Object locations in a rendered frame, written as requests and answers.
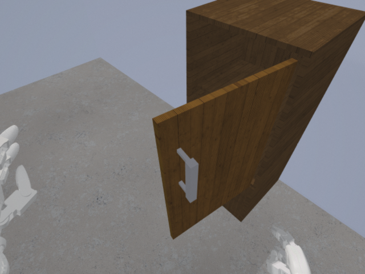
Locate handle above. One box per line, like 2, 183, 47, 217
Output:
177, 148, 198, 203

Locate robot left hand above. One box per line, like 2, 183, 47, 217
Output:
0, 125, 37, 236

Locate cupboard door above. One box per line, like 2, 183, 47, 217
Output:
152, 58, 298, 239

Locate robot right hand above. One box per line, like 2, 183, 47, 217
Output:
266, 226, 311, 274

